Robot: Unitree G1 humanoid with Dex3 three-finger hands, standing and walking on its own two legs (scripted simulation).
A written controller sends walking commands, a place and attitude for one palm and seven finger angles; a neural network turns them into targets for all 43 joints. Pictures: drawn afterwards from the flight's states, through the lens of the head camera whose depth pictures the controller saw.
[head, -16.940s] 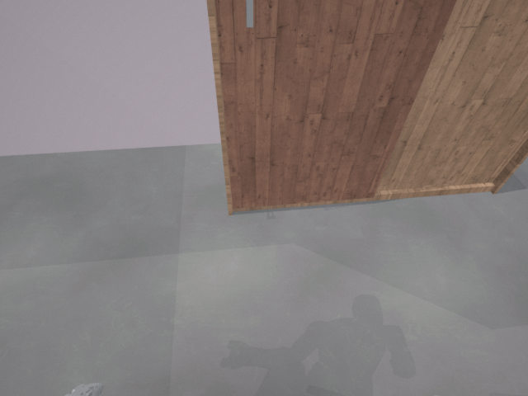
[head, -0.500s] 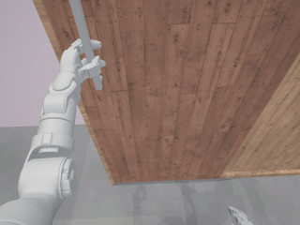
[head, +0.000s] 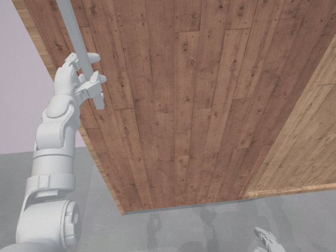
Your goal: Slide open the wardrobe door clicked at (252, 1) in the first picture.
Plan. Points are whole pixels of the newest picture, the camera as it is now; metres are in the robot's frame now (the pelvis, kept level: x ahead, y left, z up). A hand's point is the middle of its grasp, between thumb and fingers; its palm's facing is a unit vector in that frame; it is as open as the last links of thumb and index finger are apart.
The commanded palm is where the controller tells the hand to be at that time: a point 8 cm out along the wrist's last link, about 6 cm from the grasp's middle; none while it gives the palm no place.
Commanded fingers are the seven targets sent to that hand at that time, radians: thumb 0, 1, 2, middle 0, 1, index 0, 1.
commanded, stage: tug the door sideways, standing still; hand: left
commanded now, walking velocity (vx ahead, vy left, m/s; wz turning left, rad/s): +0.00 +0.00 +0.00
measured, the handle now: (86, 58) +0.47 +0.21 +0.25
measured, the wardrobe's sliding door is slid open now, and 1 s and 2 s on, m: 0.00 0.00 0.10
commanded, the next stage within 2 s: step sideways, sliding the door along in 0.46 s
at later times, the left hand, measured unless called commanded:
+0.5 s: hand (98, 82) +0.42 +0.17 +0.22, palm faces +0.20 -0.98 -0.01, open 5.5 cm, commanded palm +0.40 +0.17 +0.22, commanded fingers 0.00 0.90 0.90 -0.45 -1.40 -0.45 -1.40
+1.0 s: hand (104, 83) +0.44 +0.17 +0.21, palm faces +0.39 -0.92 -0.09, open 6.1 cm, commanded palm +0.41 +0.14 +0.22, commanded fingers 0.00 0.90 0.90 -0.45 -1.40 -0.45 -1.40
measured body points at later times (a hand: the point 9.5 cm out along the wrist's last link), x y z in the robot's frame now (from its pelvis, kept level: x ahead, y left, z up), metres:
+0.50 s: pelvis +0.01 +0.00 +0.00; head +0.02 -0.01 +0.45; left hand +0.41 +0.23 +0.22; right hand +0.23 -0.19 -0.10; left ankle -0.07 +0.12 -0.75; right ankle +0.00 -0.13 -0.74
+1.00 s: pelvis +0.02 -0.06 -0.03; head +0.07 -0.07 +0.42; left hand +0.41 +0.21 +0.21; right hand +0.15 -0.29 -0.17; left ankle -0.06 +0.08 -0.71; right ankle +0.09 -0.13 -0.75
